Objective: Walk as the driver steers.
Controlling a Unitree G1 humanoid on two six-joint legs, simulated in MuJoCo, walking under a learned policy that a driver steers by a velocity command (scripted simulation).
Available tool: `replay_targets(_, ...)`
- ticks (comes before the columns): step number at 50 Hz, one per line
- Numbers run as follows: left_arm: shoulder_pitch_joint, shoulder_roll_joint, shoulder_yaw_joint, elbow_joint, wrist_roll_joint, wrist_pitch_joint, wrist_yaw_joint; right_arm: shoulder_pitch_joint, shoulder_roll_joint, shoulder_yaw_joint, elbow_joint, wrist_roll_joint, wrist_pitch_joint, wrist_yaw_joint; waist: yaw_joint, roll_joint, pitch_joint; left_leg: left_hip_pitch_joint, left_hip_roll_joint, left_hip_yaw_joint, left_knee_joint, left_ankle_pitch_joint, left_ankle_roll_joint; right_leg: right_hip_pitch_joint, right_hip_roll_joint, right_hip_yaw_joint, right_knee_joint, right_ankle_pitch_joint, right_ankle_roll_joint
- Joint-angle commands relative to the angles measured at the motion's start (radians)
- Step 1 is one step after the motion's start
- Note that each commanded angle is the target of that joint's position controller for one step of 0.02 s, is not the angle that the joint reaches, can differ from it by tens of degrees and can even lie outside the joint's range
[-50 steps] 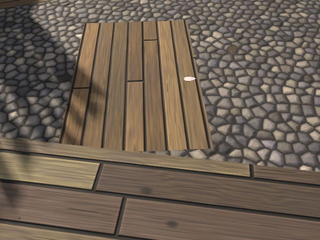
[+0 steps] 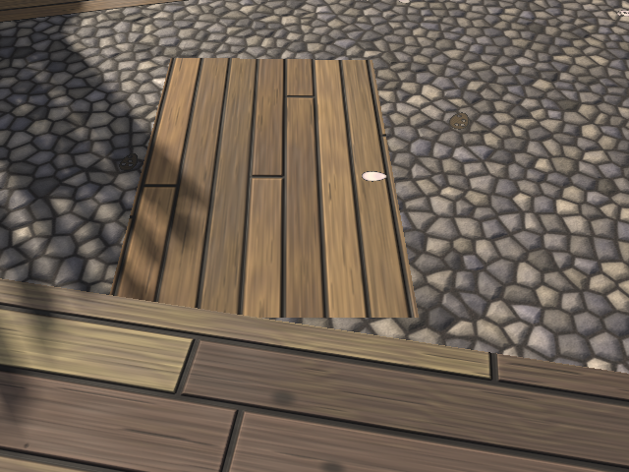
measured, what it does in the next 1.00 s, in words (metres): walks ahead: left foot, then right foot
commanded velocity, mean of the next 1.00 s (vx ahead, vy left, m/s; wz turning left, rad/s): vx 0.22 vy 0.00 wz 0.00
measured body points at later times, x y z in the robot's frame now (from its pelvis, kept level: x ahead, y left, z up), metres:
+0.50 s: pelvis +0.21 +0.03 -0.02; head +0.23 +0.04 +0.43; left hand +0.42 +0.24 -0.13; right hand +0.11 -0.18 -0.16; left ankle +0.03 +0.13 -0.74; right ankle +0.40 -0.10 -0.72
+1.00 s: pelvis +0.29 +0.04 -0.01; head +0.31 +0.05 +0.43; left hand +0.42 +0.29 -0.15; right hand +0.27 -0.21 -0.15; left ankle +0.31 +0.13 -0.74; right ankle +0.37 -0.11 -0.69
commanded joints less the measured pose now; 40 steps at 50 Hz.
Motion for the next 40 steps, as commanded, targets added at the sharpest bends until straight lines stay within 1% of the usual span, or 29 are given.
replay_targets(1,-0.058,0.174,0.034,-0.067,-0.017,-0.005,-0.001,0.0,-0.06,-0.018,-0.033,0.003,-0.037,0.014,-0.055,-0.071,0.1,0.091,-0.008,0.052,-0.228,0.157,-0.001,-0.158,-0.199,0.188,-0.179,-0.196,-0.138)
replay_targets(3,-0.051,0.15,0.025,-0.077,-0.013,0.0,-0.005,0.141,-0.07,-0.033,0.027,0.003,-0.026,0.012,-0.107,-0.03,0.066,0.316,-0.055,0.075,-0.288,0.211,-0.016,-0.29,-0.145,0.138,-0.058,-0.2,-0.118)
replay_targets(4,-0.074,0.092,0.007,-0.092,-0.004,-0.008,-0.012,0.22,-0.101,-0.043,0.036,0.002,-0.024,0.008,-0.143,0.07,0.051,0.418,0.053,-0.087,-0.367,0.131,0.015,-0.384,-0.085,0.065,0.149,-0.14,-0.074)
replay_targets(5,-0.079,0.013,-0.014,-0.123,0.017,-0.024,-0.02,0.318,-0.2,-0.059,0.033,-0.002,-0.022,0.002,-0.153,0.311,-0.008,0.513,0.279,-0.447,-0.502,-0.003,0.109,-0.53,0.0,-0.057,0.514,-0.207,-0.009)
replay_targets(6,-0.084,0.033,-0.005,-0.15,-0.009,-0.04,-0.019,0.344,-0.244,-0.063,0.05,-0.023,-0.037,0.019,-0.14,0.328,0.017,0.466,0.401,-0.764,-0.618,-0.243,0.239,-0.663,0.026,0.024,0.721,-0.3,-0.02)
replay_targets(7,-0.115,0.09,0.005,-0.163,-0.03,-0.054,-0.022,0.23,-0.187,-0.045,0.015,-0.019,-0.053,0.027,-0.098,0.184,0.124,0.401,0.391,-0.708,-0.624,-0.302,0.23,-0.747,-0.054,0.074,0.815,-0.214,-0.039)
replay_targets(8,-0.12,0.109,0.011,-0.158,-0.029,-0.063,-0.028,0.156,-0.139,-0.03,-0.013,-0.018,-0.061,0.033,-0.075,0.147,0.157,0.367,0.33,-0.573,-0.623,-0.203,0.187,-0.753,-0.09,0.074,0.816,-0.101,-0.05)
replay_targets(9,-0.111,0.109,0.016,-0.146,-0.015,-0.068,-0.029,0.108,-0.13,-0.024,-0.034,-0.019,-0.061,0.04,-0.054,0.123,0.144,0.351,0.278,-0.461,-0.624,-0.063,0.153,-0.722,-0.115,0.06,0.778,-0.02,-0.048)
replay_targets(11,-0.131,0.113,0.026,-0.146,0.003,-0.068,-0.037,0.123,-0.094,-0.012,-0.038,-0.024,-0.05,0.038,-0.052,0.128,0.128,0.339,0.209,-0.292,-0.627,0.198,0.115,-0.664,-0.141,0.03,0.691,0.083,-0.029)
replay_targets(14,-0.197,0.065,0.02,-0.17,0.008,-0.056,-0.044,0.202,-0.11,-0.013,-0.023,-0.029,-0.038,0.021,-0.069,0.112,0.114,0.35,0.183,-0.189,-0.627,0.461,0.136,-0.673,-0.134,-0.017,0.6,0.163,0.014)
replay_targets(17,-0.343,0.031,0.005,-0.23,0.006,-0.056,-0.046,0.21,-0.13,-0.015,-0.035,-0.029,-0.028,0.004,-0.093,0.098,0.138,0.295,0.16,-0.126,-0.652,0.507,0.138,-0.625,-0.109,-0.048,0.381,0.262,0.036)
replay_targets(18,-0.321,-0.069,-0.036,-0.201,0.143,-0.032,-0.084,0.318,0.006,0.035,0.001,-0.146,-0.066,0.042,-0.094,0.125,0.061,0.319,0.178,-0.124,-0.661,0.534,0.23,-0.606,-0.112,-0.034,0.35,0.355,0.007)
replay_targets(19,-0.313,-0.044,-0.026,-0.2,0.141,-0.023,-0.098,0.326,-0.019,0.026,0.006,-0.137,-0.074,0.062,-0.086,0.127,0.113,0.344,0.202,-0.127,-0.661,0.603,0.25,-0.644,-0.102,-0.03,0.339,0.352,-0.005)
replay_targets(21,-0.375,0.027,-0.01,-0.222,0.105,-0.015,-0.105,0.278,-0.067,0.019,-0.025,-0.102,-0.067,0.08,-0.068,0.099,0.089,0.361,0.197,-0.091,-0.633,0.731,0.229,-0.609,-0.077,-0.053,0.28,0.334,-0.023)
replay_targets(25,-0.412,0.075,0.003,-0.223,0.057,-0.034,-0.098,0.209,-0.172,-0.015,-0.076,-0.074,-0.048,0.062,-0.016,0.121,0.03,0.287,0.146,-0.014,-0.481,1.029,0.116,-0.307,-0.008,-0.086,0.158,0.395,-0.027)
replay_targets(26,-0.334,0.107,0.015,-0.191,0.039,-0.043,-0.088,0.191,-0.205,-0.029,-0.092,-0.067,-0.048,0.063,0.024,0.099,-0.006,0.244,0.113,0.0,-0.397,1.11,0.077,-0.142,0.02,-0.108,0.116,0.483,-0.038)
replay_targets(27,-0.237,0.154,0.024,-0.157,0.023,-0.053,-0.071,0.215,-0.184,-0.028,-0.102,-0.061,-0.05,0.075,0.053,0.056,-0.092,0.166,0.065,0.004,-0.286,1.071,0.018,0.085,-0.012,-0.083,0.118,0.707,-0.084)
replay_targets(28,-0.1,0.202,0.027,-0.129,0.031,-0.048,-0.064,0.426,-0.023,0.016,-0.093,-0.081,-0.049,0.077,0.004,-0.098,-0.383,-0.039,-0.004,0.017,-0.038,0.659,-0.054,0.544,-0.272,0.105,0.251,1.139,-0.307)
replay_targets(29,0.04,0.13,0.001,-0.103,0.029,-0.041,-0.075,0.467,0.047,0.042,-0.108,-0.072,-0.046,0.091,0.031,-0.224,-0.626,-0.123,-0.089,-0.014,0.364,-0.213,-0.122,0.698,-0.517,0.472,0.166,1.231,-0.481)
replay_targets(30,0.132,0.152,0.022,-0.061,0.053,-0.056,-0.066,0.237,-0.052,-0.003,-0.169,-0.05,-0.023,0.089,0.094,-0.081,-0.485,-0.152,-0.051,-0.099,0.556,-0.357,-0.121,0.493,-0.448,0.432,0.122,1.164,-0.387)
replay_targets(31,-0.024,0.21,0.048,-0.1,0.037,-0.077,-0.05,0.117,-0.051,-0.008,-0.213,-0.05,-0.018,0.078,0.043,-0.048,-0.256,-0.189,0.019,-0.102,0.588,-0.368,-0.114,0.205,-0.409,0.309,0.071,1.06,-0.302)
replay_targets(32,-0.176,0.152,0.041,-0.149,0.014,-0.082,-0.029,0.081,-0.042,0.0,-0.229,-0.065,-0.015,0.059,0.0,-0.023,-0.178,-0.164,0.076,-0.1,0.511,-0.404,-0.113,0.043,-0.365,0.228,0.02,0.965,-0.255)
replay_targets(33,-0.246,0.087,0.019,-0.171,0.007,-0.088,-0.024,0.093,0.0,0.017,-0.236,-0.075,-0.014,0.046,-0.056,-0.013,-0.117,-0.099,0.104,-0.099,0.408,-0.4,-0.127,-0.106,-0.327,0.177,-0.018,0.937,-0.227)
replay_targets(34,-0.286,0.087,0.022,-0.196,0.014,-0.091,-0.032,0.124,0.008,0.022,-0.227,-0.07,-0.012,0.034,-0.089,-0.008,-0.096,-0.012,0.109,-0.076,0.348,-0.368,-0.147,-0.218,-0.296,0.131,-0.046,0.91,-0.224)
replay_targets(35,-0.302,0.155,0.052,-0.218,0.03,-0.094,-0.034,0.168,-0.038,0.005,-0.218,-0.061,-0.003,0.022,-0.103,-0.026,-0.113,0.064,0.067,-0.028,0.351,-0.306,-0.151,-0.292,-0.275,0.099,-0.074,0.886,-0.252)
replay_targets(36,-0.25,0.054,0.013,-0.169,0.074,-0.04,-0.023,0.212,-0.044,-0.012,-0.15,0.007,0.05,-0.009,-0.084,0.023,-0.061,-0.012,0.008,-0.007,0.167,-0.093,-0.088,-0.193,-0.238,0.03,-0.03,0.903,-0.195)
replay_targets(37,-0.194,0.065,0.016,-0.162,0.076,-0.011,-0.023,0.231,-0.027,-0.01,-0.153,0.005,0.077,-0.022,-0.076,-0.052,-0.09,0.018,-0.007,0.016,0.123,-0.014,-0.072,-0.192,-0.234,0.028,-0.026,0.919,-0.186)
replay_targets(38,-0.194,0.08,0.02,-0.16,0.062,0.008,-0.027,0.229,-0.026,-0.014,-0.158,-0.006,0.096,-0.024,-0.078,-0.111,-0.122,0.044,-0.006,0.015,0.101,0.037,-0.06,-0.187,-0.237,0.035,-0.028,0.851,-0.179)
replay_targets(40,-0.243,0.106,0.031,-0.187,0.05,0.043,-0.028,0.168,-0.05,-0.022,-0.191,-0.032,0.122,-0.011,-0.069,-0.161,-0.146,0.063,-0.004,0.025,0.117,0.068,-0.034,-0.246,-0.254,0.058,-0.034,0.627,-0.173)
